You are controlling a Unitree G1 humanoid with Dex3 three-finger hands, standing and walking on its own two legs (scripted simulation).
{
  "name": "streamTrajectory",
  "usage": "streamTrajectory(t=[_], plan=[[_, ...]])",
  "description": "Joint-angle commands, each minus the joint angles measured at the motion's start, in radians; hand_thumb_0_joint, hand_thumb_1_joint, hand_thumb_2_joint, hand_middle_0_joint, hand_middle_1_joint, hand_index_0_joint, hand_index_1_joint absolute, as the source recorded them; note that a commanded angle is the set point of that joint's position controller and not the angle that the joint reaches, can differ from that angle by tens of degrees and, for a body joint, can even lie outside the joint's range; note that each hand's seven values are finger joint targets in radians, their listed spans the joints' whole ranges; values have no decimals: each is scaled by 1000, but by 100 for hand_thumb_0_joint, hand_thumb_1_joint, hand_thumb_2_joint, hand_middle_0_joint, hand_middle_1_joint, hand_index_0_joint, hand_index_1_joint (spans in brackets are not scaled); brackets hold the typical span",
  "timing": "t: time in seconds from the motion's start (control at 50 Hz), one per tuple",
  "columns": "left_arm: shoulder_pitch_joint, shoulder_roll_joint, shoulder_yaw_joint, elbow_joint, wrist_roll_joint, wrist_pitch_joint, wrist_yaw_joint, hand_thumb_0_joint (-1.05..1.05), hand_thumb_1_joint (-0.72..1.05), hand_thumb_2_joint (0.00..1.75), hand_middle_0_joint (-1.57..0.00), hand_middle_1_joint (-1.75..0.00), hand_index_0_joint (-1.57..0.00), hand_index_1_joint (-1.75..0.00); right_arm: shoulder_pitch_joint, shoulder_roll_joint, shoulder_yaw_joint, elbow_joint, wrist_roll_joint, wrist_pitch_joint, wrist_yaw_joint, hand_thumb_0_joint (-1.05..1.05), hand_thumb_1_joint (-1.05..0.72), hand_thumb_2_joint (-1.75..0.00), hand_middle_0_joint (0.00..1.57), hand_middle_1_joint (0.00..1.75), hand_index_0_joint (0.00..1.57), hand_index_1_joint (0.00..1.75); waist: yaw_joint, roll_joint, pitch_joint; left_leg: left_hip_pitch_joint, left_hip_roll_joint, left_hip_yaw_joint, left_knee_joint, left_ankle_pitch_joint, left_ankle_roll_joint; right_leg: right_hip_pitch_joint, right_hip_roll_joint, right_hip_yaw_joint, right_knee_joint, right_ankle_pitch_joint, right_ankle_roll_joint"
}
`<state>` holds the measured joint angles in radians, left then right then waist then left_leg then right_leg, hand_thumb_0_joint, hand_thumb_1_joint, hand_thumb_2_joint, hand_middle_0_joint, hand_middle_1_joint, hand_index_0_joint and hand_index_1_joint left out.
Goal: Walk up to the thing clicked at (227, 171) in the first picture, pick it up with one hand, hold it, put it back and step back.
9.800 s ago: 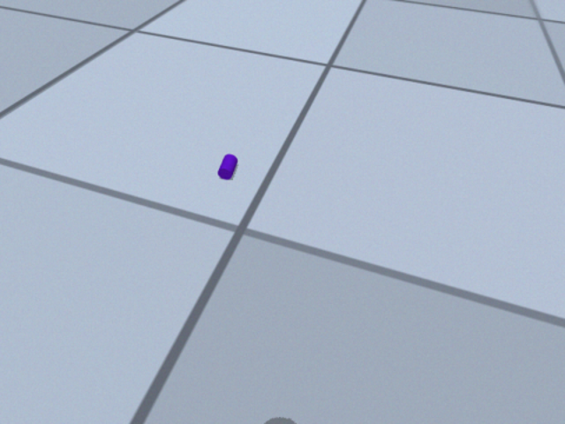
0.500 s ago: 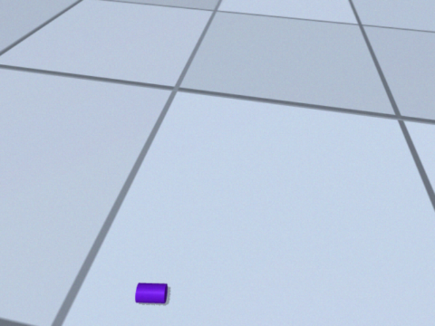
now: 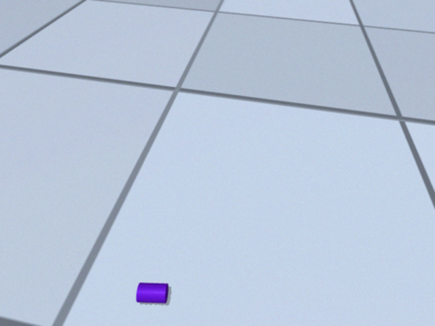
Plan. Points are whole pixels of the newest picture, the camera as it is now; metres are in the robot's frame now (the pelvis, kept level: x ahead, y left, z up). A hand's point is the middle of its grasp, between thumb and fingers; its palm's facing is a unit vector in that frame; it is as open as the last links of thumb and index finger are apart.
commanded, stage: stand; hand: left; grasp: from above
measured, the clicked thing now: (152, 292) +0.40 +0.26 -0.75
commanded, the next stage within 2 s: rise first in 0.04 s
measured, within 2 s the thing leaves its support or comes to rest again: neither
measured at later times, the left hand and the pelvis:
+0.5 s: hand out of the picture +0.13 +0.26 -0.18, palm faces -0.08 -0.93 -0.37, open 10.7 cm; pelvis -0.02 +0.00 -0.03, yaw +1 degrees
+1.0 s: hand out of the picture +0.11 +0.28 -0.27, palm faces -0.24 -0.83 -0.50, open 14.2 cm; pelvis -0.02 +0.00 -0.12, yaw +2 degrees
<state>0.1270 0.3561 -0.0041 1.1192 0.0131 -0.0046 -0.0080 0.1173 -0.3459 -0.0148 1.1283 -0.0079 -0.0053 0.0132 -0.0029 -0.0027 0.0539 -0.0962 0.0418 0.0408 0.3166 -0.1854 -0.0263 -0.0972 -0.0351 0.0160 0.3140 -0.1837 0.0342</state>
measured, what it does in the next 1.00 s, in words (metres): lowers itself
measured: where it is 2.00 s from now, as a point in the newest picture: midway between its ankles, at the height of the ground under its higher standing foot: outside the picture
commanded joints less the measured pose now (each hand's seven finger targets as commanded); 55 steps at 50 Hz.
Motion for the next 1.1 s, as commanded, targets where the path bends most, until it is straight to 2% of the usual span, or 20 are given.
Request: streamTrajectory(t=[0.0, 0.12, 0.14, 0.16, 0.18, 0.2, 0.24, 0.26, 0.28, 0.32, 0.34, 0.38, 0.48, 0.56, 0.7, 0.8, 0.84, 0.96, 1.06, 1.08], plan=[[-32, 214, 43, -59, -4, -23, 17, 0, 90, 90, -20, -30, -20, -30, -29, -221, -37, -62, -2, -23, -18, 0, -90, -90, 20, 30, 20, 30, 0, 7, -68, 23, 97, -77, -48, 136, 41, -19, -96, 62, -46, 149, -48], [-28, 210, 40, -59, -2, -22, 16, 0, 86, 90, -18, -38, -21, -38, -32, -217, -35, -59, 0, -23, -17, 0, -88, -90, 20, 30, 20, 30, 2, 10, -65, 23, 100, -83, -48, 137, 41, -21, -94, 61, -43, 144, -50], [-379, 44, 54, -410, -47, -117, 33, 0, 79, 88, -24, -45, -22, -46, -17, -48, 10, -349, 63, -74, -36, 0, -94, -91, 20, 30, 20, 30, -113, 10, 4, -125, -37, 24, 31, -6, 35, -221, 36, -32, 17, 42, -33], [-489, 91, 67, -315, -43, -103, 36, 0, 71, 89, -22, -52, -20, -54, 40, -76, 8, -288, 67, -73, -47, 0, -90, -90, 20, 30, 20, 30, -80, -10, -43, -122, -42, 20, 49, -19, 38, -178, 32, -39, 27, 18, -34], [-321, 165, 120, -138, -23, -61, 39, 0, 63, 90, -20, -60, -19, -62, 63, -107, -5, -282, 64, -61, -52, 0, -91, -90, 20, 30, 20, 30, -69, -60, -8, -164, -45, 19, 73, -51, 43, -193, 41, -49, 36, -29, -38], [-235, 171, 137, -79, -13, -43, 24, 0, 55, 90, -21, -67, -20, -68, 76, -108, -19, -301, 63, -52, -51, 0, -89, -90, 20, 30, 20, 30, -31, -28, -11, -198, -42, 20, 100, -26, 37, -208, 44, -54, 67, -29, -44], [-308, 281, 200, -150, 36, -53, 6, 0, 39, 88, -21, -81, -21, -80, 104, -112, -53, -339, 47, -64, -60, 0, -89, -90, 20, 30, 20, 30, -16, -16, -173, -190, -45, 12, 159, 35, 35, -197, 35, -43, 128, 37, -43], [-246, 278, 215, -126, 67, -47, -9, 0, 31, 86, -19, -87, -22, -84, 109, -107, -63, -364, 35, -69, -56, 0, -89, -90, 20, 30, 20, 30, -15, 6, -226, -216, -52, 11, 203, 75, 33, -185, 29, -40, 172, 85, -41], [-126, 217, 206, -43, 91, -31, -26, 0, 23, 86, -16, -95, -20, -91, 135, -99, -70, -365, 24, -69, -49, 0, -89, -90, 20, 30, 20, 30, -4, -4, -239, -253, -57, 4, 244, 96, 30, -215, 34, -44, 216, 102, -44], [-69, 233, 236, -133, 127, -18, -40, 0, 7, 86, -17, -98, -20, -95, 136, -95, -87, -419, 24, -69, -44, 0, -89, -90, 20, 30, 20, 30, 40, 57, -344, -233, -63, 1, 279, 156, 19, -195, 36, -44, 264, 135, -51], [-86, 236, 232, -176, 138, -8, -37, 0, -1, 86, -17, -99, -20, -96, 123, -92, -89, -444, 26, -69, -44, 0, -89, -90, 20, 30, 20, 30, 39, 72, -357, -237, -64, 0, 284, 153, 15, -202, 36, -45, 275, 125, -50], [-98, 172, 188, -182, 157, 34, -31, 0, -17, 88, -15, -102, -18, -100, 97, -76, -80, -477, 30, -66, -40, 0, -87, -89, 20, 30, 20, 30, 24, 69, -271, -311, -60, -8, 301, 94, 11, -287, 41, -51, 286, 58, -50], [-68, 152, 194, -312, 170, 95, -19, 0, -53, 97, -10, -107, -10, -107, 78, -70, -85, -564, 35, -80, -23, 0, -88, -90, 20, 30, 20, 30, -1, 11, -261, -429, -42, -23, 392, -27, 19, -416, 49, -64, 373, -72, -47], [-111, 181, 223, -441, 206, 78, -13, 0, -59, 101, -8, -107, -7, -108, 92, -58, -94, -596, 26, -109, -22, 0, -88, -90, 20, 30, 20, 30, -14, 23, -318, -518, -36, -31, 510, -70, 24, -534, 45, -58, 496, -105, -45], [46, 174, 228, -668, 261, 84, -2, 0, -58, 103, -8, -108, -5, -110, 94, -42, -97, -647, 21, -139, -36, 0, -87, -89, 20, 30, 20, 30, -8, 71, -432, -561, -29, -32, 632, 1, 27, -604, 37, -47, 617, -35, -46], [116, 157, 215, -727, 274, 132, -2, 0, -60, 103, -8, -107, -6, -109, 72, -46, -96, -664, 19, -149, -36, 0, -90, -90, 20, 30, 20, 30, -22, 75, -420, -617, -19, -53, 673, -18, 25, -679, 40, -57, 669, -76, -49], [83, 173, 217, -737, 291, 140, 1, 0, -60, 101, -8, -106, -7, -108, 70, -47, -92, -661, 14, -154, -35, 0, -91, -90, 20, 30, 20, 30, -33, 78, -417, -662, -17, -59, 713, -21, 27, -719, 38, -57, 705, -82, -49], [-51, 202, 228, -609, 391, 61, 7, 0, -61, 101, -10, -103, -8, -105, 30, -44, -89, -673, 3, -184, -20, 0, -92, -91, 20, 30, 20, 30, -37, 61, -400, -916, -30, -52, 914, -159, 36, -966, 35, -49, 892, -188, -53], [-112, 215, 178, -628, 499, -75, 4, 0, -55, 97, -13, -103, -12, -104, 21, -69, -106, -661, 4, -202, -4, 0, -91, -90, 20, 30, 20, 30, -35, 110, -585, -998, -36, -71, 1064, -151, 26, -1130, 35, -50, 1080, -189, -52], [-145, 245, 190, -634, 520, -102, 14, 0, -55, 96, -15, -102, -14, -103, 23, -75, -105, -652, 4, -202, 0, 0, -93, -91, 20, 30, 20, 30, -29, 112, -616, -1026, -33, -77, 1096, -134, 25, -1165, 34, -51, 1117, -179, -52]])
